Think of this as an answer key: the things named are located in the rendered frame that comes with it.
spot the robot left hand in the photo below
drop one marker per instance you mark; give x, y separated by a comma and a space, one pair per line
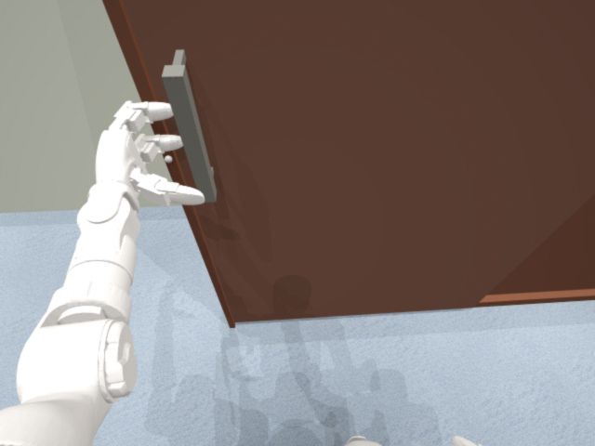
118, 155

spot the left robot upper arm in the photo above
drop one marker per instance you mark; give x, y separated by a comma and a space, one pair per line
71, 374

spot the robot left forearm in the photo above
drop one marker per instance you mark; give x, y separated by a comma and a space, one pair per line
100, 275

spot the handle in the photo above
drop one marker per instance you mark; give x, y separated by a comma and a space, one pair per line
179, 92

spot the wardrobe door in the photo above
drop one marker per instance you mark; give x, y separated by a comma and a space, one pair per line
379, 156
564, 261

